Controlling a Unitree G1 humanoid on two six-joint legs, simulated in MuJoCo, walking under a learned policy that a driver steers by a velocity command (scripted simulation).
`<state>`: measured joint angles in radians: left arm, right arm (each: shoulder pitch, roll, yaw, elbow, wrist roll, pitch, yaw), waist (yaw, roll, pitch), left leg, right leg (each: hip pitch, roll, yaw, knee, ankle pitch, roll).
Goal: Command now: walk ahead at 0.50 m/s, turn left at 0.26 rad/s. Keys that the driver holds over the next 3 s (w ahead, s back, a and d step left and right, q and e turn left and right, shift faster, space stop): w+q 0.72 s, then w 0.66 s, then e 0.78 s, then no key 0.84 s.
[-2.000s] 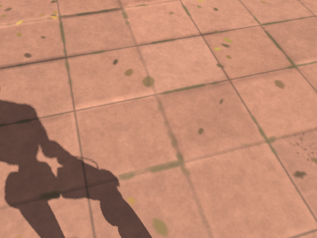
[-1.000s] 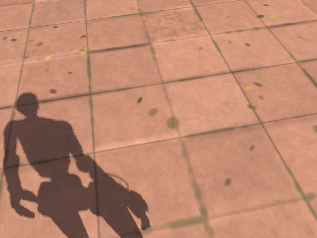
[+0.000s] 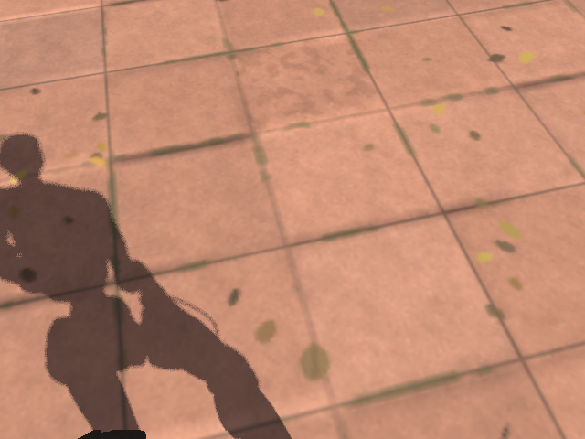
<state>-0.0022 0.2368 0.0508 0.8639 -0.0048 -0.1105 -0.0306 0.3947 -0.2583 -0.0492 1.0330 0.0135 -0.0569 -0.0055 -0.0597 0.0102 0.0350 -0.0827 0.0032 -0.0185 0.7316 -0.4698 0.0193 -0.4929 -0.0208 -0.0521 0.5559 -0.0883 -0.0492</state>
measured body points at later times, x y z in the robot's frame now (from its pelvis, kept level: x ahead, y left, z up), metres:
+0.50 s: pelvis +0.28 +0.04 -0.01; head +0.31 +0.06 +0.44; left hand +0.22 +0.32 -0.15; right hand +0.54 -0.15 -0.10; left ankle +0.38 +0.15 -0.73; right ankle +0.12 -0.11 -0.71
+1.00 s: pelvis +0.58 +0.12 +0.00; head +0.60 +0.14 +0.45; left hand +0.67 +0.44 -0.08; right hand +0.72 -0.13 -0.12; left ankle +0.39 +0.15 -0.72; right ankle +0.74 +0.09 -0.72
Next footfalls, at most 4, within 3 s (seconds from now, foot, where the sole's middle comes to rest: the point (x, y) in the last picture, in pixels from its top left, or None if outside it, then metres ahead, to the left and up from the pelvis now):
0.50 left None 0.42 0.16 -0.76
1.00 right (253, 308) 0.78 0.10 -0.76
1.50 left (118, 271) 0.92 0.46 -0.76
1.94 right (216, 247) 0.97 0.20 -0.76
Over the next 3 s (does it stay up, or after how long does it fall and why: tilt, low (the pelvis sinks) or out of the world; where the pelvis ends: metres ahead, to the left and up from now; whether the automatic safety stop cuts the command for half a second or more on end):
stays up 0.93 0.32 0.01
